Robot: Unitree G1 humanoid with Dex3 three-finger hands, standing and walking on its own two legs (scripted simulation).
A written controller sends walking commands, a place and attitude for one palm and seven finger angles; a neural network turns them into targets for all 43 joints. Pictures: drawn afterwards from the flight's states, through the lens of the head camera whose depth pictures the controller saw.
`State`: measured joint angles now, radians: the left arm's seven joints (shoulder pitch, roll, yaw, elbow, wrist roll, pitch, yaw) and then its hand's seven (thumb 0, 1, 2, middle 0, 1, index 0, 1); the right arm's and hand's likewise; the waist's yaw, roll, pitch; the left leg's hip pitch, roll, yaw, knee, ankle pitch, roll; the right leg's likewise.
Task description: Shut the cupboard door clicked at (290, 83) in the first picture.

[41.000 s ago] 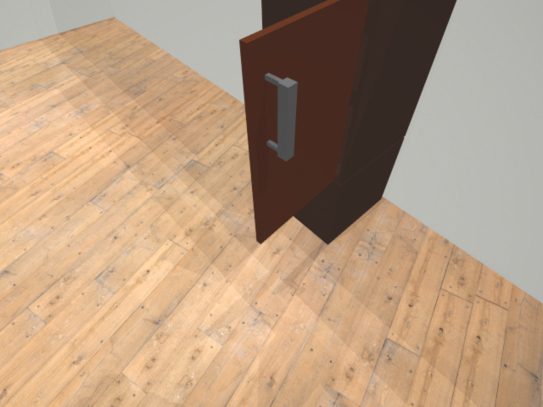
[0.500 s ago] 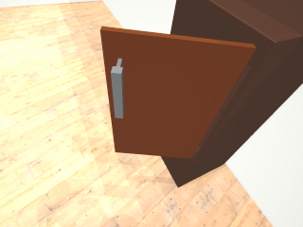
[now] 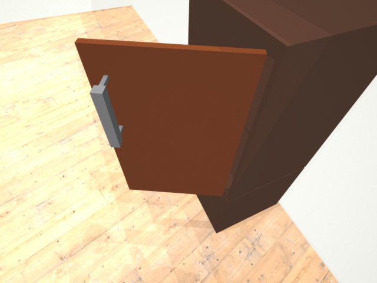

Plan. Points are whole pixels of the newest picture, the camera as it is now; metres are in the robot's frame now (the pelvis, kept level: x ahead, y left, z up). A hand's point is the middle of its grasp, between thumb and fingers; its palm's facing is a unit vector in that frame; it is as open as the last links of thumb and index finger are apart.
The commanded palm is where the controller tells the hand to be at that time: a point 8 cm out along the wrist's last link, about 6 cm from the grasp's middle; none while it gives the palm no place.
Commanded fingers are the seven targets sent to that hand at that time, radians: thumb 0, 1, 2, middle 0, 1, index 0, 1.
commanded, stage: come to a stop and stand still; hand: left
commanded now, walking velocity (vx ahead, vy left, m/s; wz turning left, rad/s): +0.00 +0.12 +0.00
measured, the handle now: (111, 113) +0.44 +0.22 +0.10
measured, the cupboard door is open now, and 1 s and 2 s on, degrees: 61 61 61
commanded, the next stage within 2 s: look again from close up in 1.16 s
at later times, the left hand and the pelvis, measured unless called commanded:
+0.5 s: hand out of the picture +0.02 +0.21 -0.17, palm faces +0.04 -0.96 -0.27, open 7.4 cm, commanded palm none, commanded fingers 0.00 0.90 0.90 -0.20 -0.30 -0.20 -0.30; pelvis -0.01 +0.01 +0.00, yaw +0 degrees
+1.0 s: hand out of the picture -0.06 +0.20 -0.17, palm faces +0.00 -0.98 -0.18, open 7.4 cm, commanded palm none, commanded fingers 0.00 0.90 0.90 -0.20 -0.30 -0.20 -0.30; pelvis -0.05 +0.02 +0.00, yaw +0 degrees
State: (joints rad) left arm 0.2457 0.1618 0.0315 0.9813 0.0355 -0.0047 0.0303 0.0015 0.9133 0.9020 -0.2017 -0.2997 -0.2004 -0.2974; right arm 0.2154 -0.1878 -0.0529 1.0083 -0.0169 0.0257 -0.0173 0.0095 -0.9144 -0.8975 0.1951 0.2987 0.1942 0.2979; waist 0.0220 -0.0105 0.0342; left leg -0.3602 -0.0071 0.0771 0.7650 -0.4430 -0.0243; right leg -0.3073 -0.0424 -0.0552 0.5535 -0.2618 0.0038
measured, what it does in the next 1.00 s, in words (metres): steps on the spot: left foot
